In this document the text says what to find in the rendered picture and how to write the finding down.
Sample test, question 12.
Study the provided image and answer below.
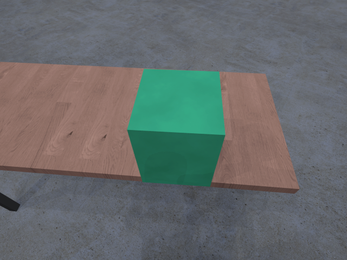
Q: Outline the table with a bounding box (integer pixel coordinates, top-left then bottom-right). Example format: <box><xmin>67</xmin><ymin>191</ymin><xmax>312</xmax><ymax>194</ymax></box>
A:
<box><xmin>0</xmin><ymin>62</ymin><xmax>300</xmax><ymax>211</ymax></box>

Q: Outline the carton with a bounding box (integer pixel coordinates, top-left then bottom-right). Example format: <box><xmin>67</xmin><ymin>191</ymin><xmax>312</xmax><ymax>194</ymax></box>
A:
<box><xmin>127</xmin><ymin>69</ymin><xmax>226</xmax><ymax>187</ymax></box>

